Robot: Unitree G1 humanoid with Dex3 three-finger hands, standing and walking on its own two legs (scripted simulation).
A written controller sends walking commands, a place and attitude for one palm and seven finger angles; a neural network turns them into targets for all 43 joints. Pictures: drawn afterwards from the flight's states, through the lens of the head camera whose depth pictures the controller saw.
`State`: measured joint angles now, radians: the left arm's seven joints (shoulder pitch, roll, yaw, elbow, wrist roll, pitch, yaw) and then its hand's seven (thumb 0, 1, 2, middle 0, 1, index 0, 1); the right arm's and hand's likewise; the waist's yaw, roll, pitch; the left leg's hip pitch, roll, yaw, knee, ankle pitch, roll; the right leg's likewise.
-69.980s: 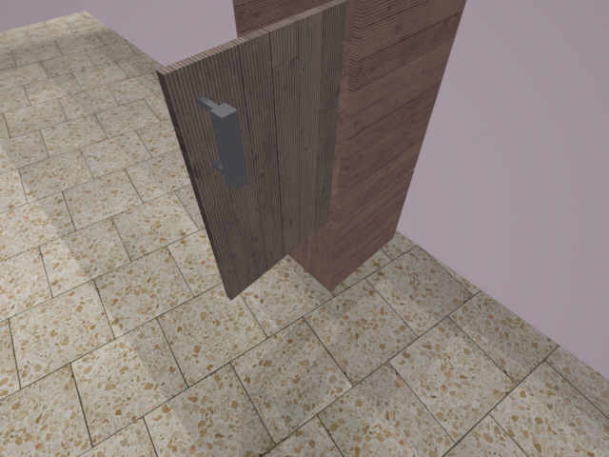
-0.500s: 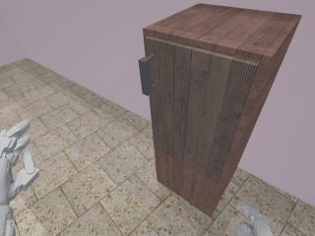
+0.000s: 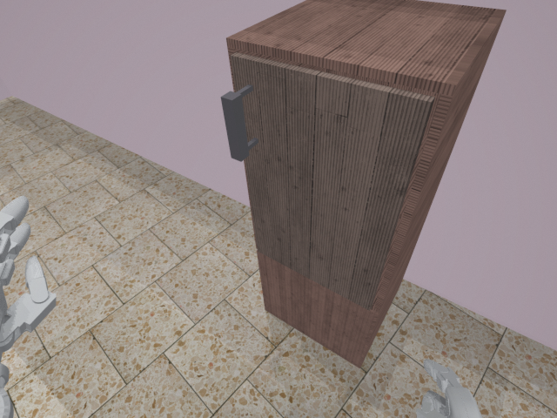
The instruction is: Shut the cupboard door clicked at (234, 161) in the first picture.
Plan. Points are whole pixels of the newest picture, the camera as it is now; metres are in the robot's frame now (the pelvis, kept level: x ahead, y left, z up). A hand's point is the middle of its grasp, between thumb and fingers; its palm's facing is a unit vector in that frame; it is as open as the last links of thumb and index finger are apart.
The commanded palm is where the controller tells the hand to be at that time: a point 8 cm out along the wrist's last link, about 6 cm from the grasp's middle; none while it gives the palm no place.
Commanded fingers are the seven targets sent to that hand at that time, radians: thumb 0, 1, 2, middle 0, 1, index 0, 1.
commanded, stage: step back with the hand held close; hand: left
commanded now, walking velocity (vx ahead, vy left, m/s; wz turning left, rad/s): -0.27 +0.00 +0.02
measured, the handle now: (243, 122) +0.62 +0.13 +0.13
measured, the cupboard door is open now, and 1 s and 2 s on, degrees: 0 0 0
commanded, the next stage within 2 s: stop stepping back and stand still in 2.00 s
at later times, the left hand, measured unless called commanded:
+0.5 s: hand (19, 343) +0.15 +0.28 +0.15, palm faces +0.42 -0.78 -0.46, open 7.4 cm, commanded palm +0.09 +0.32 +0.17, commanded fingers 0.00 0.90 0.90 -0.20 -0.30 -0.20 -0.30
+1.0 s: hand out of the picture +0.12 +0.28 +0.16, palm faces +0.45 -0.77 -0.45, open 7.4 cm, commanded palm +0.05 +0.32 +0.17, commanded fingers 0.00 0.90 0.90 -0.20 -0.30 -0.20 -0.30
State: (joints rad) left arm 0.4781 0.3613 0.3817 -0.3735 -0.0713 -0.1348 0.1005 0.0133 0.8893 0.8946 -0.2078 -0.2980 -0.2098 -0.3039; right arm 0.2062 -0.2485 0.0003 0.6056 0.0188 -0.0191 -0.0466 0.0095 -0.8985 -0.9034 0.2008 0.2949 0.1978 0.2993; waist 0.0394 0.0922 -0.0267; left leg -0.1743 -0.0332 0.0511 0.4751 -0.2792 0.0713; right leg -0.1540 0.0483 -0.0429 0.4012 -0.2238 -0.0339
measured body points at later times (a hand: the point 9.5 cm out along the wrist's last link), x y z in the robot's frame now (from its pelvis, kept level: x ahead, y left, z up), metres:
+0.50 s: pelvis -0.05 +0.02 -0.02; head -0.06 +0.02 +0.43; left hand +0.12 +0.32 +0.18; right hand +0.09 -0.24 -0.09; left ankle -0.01 +0.07 -0.74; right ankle +0.00 -0.10 -0.74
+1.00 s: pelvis -0.09 +0.02 -0.03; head -0.08 +0.04 +0.42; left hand +0.09 +0.32 +0.18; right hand +0.07 -0.23 -0.10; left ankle -0.01 +0.07 -0.74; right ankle -0.01 -0.10 -0.74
